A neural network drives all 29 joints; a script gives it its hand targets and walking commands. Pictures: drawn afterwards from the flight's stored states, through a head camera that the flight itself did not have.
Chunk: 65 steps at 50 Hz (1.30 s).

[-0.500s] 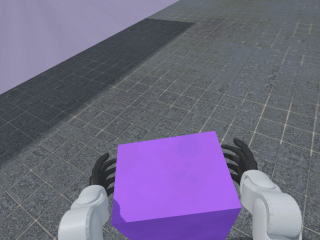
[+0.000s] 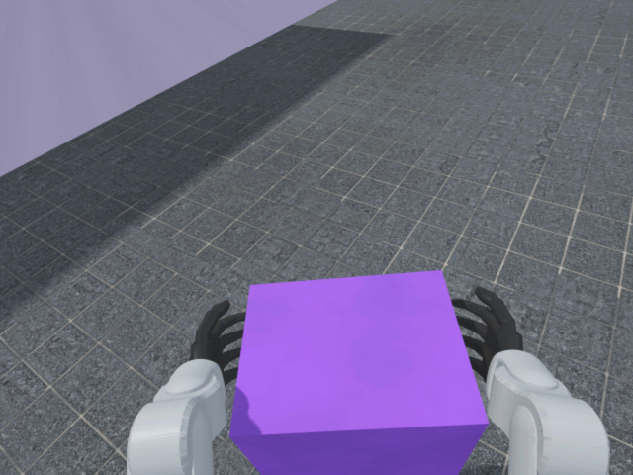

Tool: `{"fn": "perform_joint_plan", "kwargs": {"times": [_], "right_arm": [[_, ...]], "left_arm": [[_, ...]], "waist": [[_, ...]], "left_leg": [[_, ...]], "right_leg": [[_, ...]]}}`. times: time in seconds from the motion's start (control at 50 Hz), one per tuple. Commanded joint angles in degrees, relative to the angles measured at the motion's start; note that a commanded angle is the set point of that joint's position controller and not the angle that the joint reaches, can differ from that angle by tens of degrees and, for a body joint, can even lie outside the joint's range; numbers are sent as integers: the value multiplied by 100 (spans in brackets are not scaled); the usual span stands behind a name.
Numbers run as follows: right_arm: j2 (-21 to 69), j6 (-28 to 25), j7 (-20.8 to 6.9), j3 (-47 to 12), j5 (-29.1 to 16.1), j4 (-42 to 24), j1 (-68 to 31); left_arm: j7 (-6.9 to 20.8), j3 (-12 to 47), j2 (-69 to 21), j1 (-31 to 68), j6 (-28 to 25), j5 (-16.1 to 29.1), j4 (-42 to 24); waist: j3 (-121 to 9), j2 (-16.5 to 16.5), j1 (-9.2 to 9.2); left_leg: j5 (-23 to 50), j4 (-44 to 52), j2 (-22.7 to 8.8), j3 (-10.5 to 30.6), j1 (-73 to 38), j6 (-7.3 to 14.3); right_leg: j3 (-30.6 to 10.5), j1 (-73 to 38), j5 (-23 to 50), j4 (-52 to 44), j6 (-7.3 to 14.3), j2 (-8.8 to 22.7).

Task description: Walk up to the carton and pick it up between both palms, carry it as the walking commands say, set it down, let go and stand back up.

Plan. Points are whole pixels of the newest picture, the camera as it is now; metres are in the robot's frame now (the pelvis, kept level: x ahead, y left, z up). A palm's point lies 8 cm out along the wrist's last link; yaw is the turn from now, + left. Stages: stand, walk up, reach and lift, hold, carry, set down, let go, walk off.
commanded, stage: carry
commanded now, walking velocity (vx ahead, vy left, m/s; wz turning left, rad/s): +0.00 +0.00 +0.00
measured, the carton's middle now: (354, 393) +0.23 -0.02 +0.00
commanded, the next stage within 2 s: none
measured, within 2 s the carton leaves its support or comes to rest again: neither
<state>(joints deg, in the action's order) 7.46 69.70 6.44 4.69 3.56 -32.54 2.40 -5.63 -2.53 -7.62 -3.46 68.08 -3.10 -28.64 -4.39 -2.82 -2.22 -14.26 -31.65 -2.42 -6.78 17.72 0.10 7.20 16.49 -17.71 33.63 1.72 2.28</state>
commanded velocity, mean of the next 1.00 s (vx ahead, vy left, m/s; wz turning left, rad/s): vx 0.00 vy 0.00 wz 0.00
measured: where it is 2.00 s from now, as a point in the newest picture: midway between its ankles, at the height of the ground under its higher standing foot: outside the picture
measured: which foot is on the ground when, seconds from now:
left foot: down 0.00-1.00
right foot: down 0.00-1.00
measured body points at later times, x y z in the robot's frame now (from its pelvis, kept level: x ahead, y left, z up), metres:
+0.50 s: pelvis +0.01 -0.01 +0.01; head +0.00 -0.03 +0.46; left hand +0.26 +0.14 +0.09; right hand +0.26 -0.18 +0.09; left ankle +0.03 +0.12 -0.73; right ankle +0.00 -0.09 -0.73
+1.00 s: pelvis +0.05 -0.03 +0.00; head +0.04 -0.04 +0.45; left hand +0.30 +0.12 +0.08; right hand +0.30 -0.19 +0.08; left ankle +0.03 +0.12 -0.73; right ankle +0.00 -0.09 -0.73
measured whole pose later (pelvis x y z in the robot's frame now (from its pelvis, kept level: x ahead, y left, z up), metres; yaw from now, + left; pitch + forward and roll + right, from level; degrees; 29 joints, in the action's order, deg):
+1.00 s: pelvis +0.05 -0.03 +0.00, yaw +1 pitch -1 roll +1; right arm 7.3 66.7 6.4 5.5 3.5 -29.4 0.0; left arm -5.6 -3.6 -7.3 1.0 67.5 -3.5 -26.0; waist -0.5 -0.4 0.6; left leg -17.1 -29.3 -4.4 -4.9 10.6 -3.1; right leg 9.0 8.4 -21.0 30.1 3.9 -0.2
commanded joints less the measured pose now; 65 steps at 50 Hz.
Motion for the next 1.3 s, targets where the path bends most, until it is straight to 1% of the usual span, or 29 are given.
{"fn": "perform_joint_plan", "kwargs": {"times": [0.0, 0.1, 0.16, 0.26, 0.3, 0.38, 0.44, 0.5, 0.52, 0.58, 0.62, 0.64, 0.66, 0.72, 0.74, 0.82, 0.84, 0.88, 0.9, 0.92, 0.94, 0.98, 1.02, 1.06, 1.08, 1.1, 1.18, 1.26, 1.28], "right_arm": [[4132, -43, -784, -4210, -1969, -446, -2498], [3854, 0, -716, -3865, -1772, -181, -2091], [3870, 0, -667, -3808, -1703, -193, -2057], [3934, -31, -648, -3771, -1679, -336, -2246], [3983, -34, -644, -3819, -1704, -360, -2342], [3996, -45, -682, -3953, -1813, -434, -2471], [4025, -52, -706, -4011, -1864, -475, -2458], [4002, -44, -725, -3998, -1855, -265, -2442], [3979, -45, -729, -4061, -1918, -436, -2444], [3991, -46, -748, -3994, -1876, -274, -2359], [3994, -64, -751, -3983, -1847, -206, -2436], [4060, -81, -753, -4026, -1883, -308, -2475], [4074, -93, -755, -4056, -1901, -409, -2476], [4015, -146, -751, -3880, -1730, -114, -2358], [4053, -160, -748, -3927, -1765, -228, -2400], [4015, -243, -760, -3875, -1684, -33, -2384], [4095, -257, -766, -3924, -1734, -185, -2387], [4095, -270, -765, -3931, -1725, -200, -2454], [4085, -293, -776, -3879, -1713, -125, -2353], [4152, -289, -769, -3953, -1785, -289, -2417], [4069, -295, -773, -3868, -1702, -83, -2375], [4084, -297, -773, -3904, -1713, -87, -2365], [3977, -324, -787, -3846, -1673, 39, -2322], [4093, -343, -801, -3928, -1766, -157, -2414], [4103, -367, -821, -3901, -1743, -41, -2413], [4195, -363, -818, -4002, -1832, -224, -2555], [4034, -395, -820, -3834, -1671, 28, -2356], [3999, -394, -810, -3802, -1664, 127, -2386], [4043, -419, -810, -3799, -1640, 151, -2380]], "left_arm": [[515, 3351, -4102, 2758, -114, 1524, -931], [514, 3494, -4014, 2814, 30, 1646, -860], [549, 3550, -4048, 2935, 71, 1744, -880], [605, 3601, -4205, 3124, 82, 1846, -846], [621, 3531, -4212, 3135, 74, 1829, -795], [618, 3389, -4195, 2945, 36, 1722, -659], [601, 3407, -4237, 2899, 17, 1686, -708], [572, 3331, -4136, 2908, 0, 1582, -626], [567, 3351, -4174, 2771, 9, 1583, -658], [569, 3401, -4130, 2908, 3, 1593, -721], [590, 3361, -4115, 2968, -1, 1578, -612], [592, 3444, -4225, 3023, -15, 1630, -711], [601, 3485, -4265, 2975, -22, 1659, -754], [632, 3419, -4180, 3067, -73, 1653, -564], [632, 3446, -4240, 3022, -75, 1671, -598], [661, 3361, -4167, 2970, -164, 1619, -397], [667, 3474, -4238, 3074, -186, 1684, -632], [667, 3483, -4267, 3106, -191, 1682, -605], [673, 3473, -4265, 3041, -212, 1671, -537], [670, 3534, -4347, 3021, -194, 1698, -659], [669, 3430, -4247, 2966, -204, 1629, -454], [660, 3402, -4247, 2889, -227, 1590, -455], [651, 3370, -4110, 2924, -256, 1540, -417], [648, 3497, -4252, 3004, -264, 1588, -596], [658, 3465, -4228, 3048, -291, 1571, -546], [657, 3503, -4343, 3016, -281, 1584, -608], [660, 3417, -4208, 2947, -309, 1526, -415], [648, 3413, -4148, 2974, -307, 1486, -390], [664, 3426, -4177, 3080, -334, 1518, -403]], "waist": [[-385, 481, 236], [-653, 48, 241], [-702, 161, 239], [-580, 206, 259], [-515, 402, 260], [-562, 495, 266], [-727, 334, 273], [-687, 368, 278], [-763, 360, 271], [-661, 299, 271], [-601, 408, 276], [-676, 322, 271], [-693, 398, 267], [-781, 406, 287], [-800, 470, 283], [-826, 574, 291], [-797, 556, 284], [-787, 559, 288], [-901, 390, 294], [-926, 419, 288], [-906, 455, 293], [-988, 584, 295], [-847, 501, 297], [-887, 415, 296], [-893, 450, 309], [-856, 498, 301], [-995, 373, 312], [-814, 336, 315], [-809, 471, 308]], "left_leg": [[544, 870, -603, 809, -234, -60], [722, 956, -592, 695, -709, -35], [758, 958, -558, 601, -788, -13], [610, 1056, -579, 584, -897, 29], [622, 1057, -572, 592, -812, 49], [432, 1030, -513, 538, -769, 54], [835, 961, -539, 533, -819, 30], [1061, 867, -557, 523, -831, 13], [1031, 845, -539, 489, -889, 18], [1018, 861, -550, 492, -857, 11], [1034, 839, -557, 492, -840, 15], [1055, 792, -552, 440, -898, 2], [1161, 734, -537, 407, -944, -2], [1267, 670, -539, 410, -976, -2], [1386, 595, -531, 378, -1025, -3], [1223, 417, -466, 310, -984, -20], [1118, 450, -441, 267, -950, -27], [1197, 409, -462, 258, -1010, -41], [1469, 430, -483, 280, -1093, -30], [1639, 363, -490, 261, -1087, -34], [1808, 335, -497, 304, -1077, -29], [1684, 226, -463, 217, -1083, -55], [1491, 272, -442, 225, -1056, -60], [1647, 341, -463, 199, -1133, -66], [1762, 314, -484, 252, -1142, -52], [1758, 318, -488, 224, -1103, -41], [2039, 271, -508, 236, -1272, -52], [1745, 298, -489, 205, -1209, -55], [1692, 318, -491, 211, -1169, -54]], "right_leg": [[-676, -90, 59, -1199, -116, 788], [-628, -235, 617, -1130, -98, 684], [-576, -449, 840, -1175, -91, 700], [-486, -407, 620, -1225, -75, 634], [-482, -518, 695, -1255, -82, 637], [-532, -701, 771, -1297, -25, 712], [-440, -890, 1254, -1159, -17, 720], [-419, -929, 1747, -1093, -32, 711], [-432, -975, 1806, -1081, -7, 719], [-429, -935, 1821, -1065, -7, 715], [-415, -976, 1938, -1087, -5, 704], [-437, -999, 2112, -1053, 11, 719], [-419, -1018, 2409, -1024, 8, 727], [-404, -1078, 2678, -951, 6, 732], [-380, -1114, 2909, -928, 12, 736], [-446, -1204, 3515, -908, -3, 776], [-448, -1235, 3568, -906, -10, 801], [-443, -1178, 3598, -853, -20, 767], [-385, -1238, 3627, -779, 0, 738], [-364, -1272, 3885, -760, -28, 746], [-335, -1267, 3924, -721, -20, 707], [-365, -1338, 4404, -681, -31, 764], [-425, -1297, 4416, -711, -43, 772], [-384, -1304, 4362, -650, -25, 740], [-375, -1312, 4304, -670, -41, 711], [-366, -1284, 4327, -647, -43, 719], [-366, -1308, 4451, -593, -78, 686], [-429, -1177, 4289, -669, -74, 689], [-412, -1224, 4277, -670, -64, 672]]}}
